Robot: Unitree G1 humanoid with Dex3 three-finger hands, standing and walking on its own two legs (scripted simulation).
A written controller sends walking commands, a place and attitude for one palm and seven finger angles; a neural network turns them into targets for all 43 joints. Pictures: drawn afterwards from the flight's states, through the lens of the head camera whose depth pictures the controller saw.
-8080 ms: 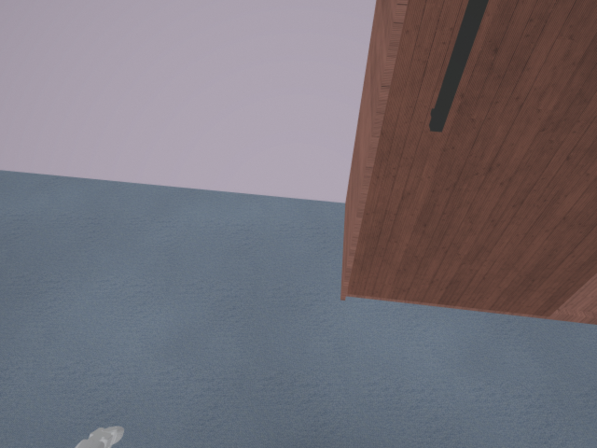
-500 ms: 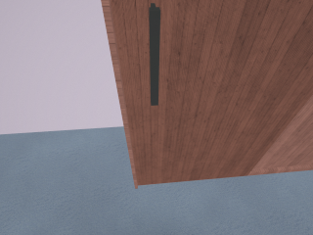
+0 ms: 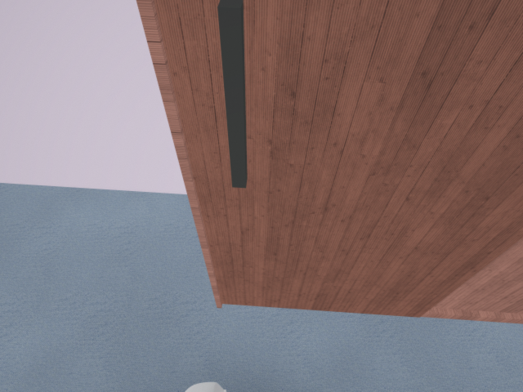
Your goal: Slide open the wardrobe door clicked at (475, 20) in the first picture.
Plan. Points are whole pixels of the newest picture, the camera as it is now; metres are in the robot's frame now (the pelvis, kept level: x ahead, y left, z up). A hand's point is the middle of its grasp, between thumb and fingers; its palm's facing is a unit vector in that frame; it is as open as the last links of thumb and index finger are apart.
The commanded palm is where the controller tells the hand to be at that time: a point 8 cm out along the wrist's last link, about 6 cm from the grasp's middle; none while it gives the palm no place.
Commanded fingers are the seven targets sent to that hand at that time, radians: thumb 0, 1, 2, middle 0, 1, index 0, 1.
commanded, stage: shuffle to correct the standing spot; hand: left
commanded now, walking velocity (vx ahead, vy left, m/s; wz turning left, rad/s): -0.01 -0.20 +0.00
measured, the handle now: (238, 106) +0.46 +0.07 +0.20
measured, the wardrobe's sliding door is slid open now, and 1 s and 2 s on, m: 0.00 0.00 0.00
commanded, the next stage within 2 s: come to a stop and stand still in 0.20 s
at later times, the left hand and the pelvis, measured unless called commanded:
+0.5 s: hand out of the picture +0.08 +0.10 -0.18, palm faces +0.00 -0.97 -0.26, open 7.4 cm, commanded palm none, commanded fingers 0.00 0.90 0.90 -0.20 -0.30 -0.20 -0.30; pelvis +0.03 -0.11 -0.01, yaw -2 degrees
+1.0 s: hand out of the picture +0.06 +0.12 -0.18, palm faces +0.01 -0.98 -0.21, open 7.4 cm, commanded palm none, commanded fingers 0.00 0.90 0.90 -0.20 -0.30 -0.20 -0.30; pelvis +0.02 -0.06 +0.00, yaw -3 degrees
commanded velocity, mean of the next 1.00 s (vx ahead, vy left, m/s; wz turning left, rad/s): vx -0.02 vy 0.04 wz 0.00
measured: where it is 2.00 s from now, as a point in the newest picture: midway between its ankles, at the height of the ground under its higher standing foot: outside the picture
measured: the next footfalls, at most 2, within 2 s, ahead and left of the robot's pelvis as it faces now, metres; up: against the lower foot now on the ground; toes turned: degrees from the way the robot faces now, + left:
left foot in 0.12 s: +0.07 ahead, +0.07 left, +0.00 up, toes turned +7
right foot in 0.48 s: +0.08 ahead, -0.28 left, +0.00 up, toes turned -5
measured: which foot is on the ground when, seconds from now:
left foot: up 0.00-0.10, down 0.12-0.46, up 0.48-0.76, down 0.78-1.00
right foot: down 0.00-0.14, up 0.16-0.46, down 0.48-0.78, up 0.80-1.00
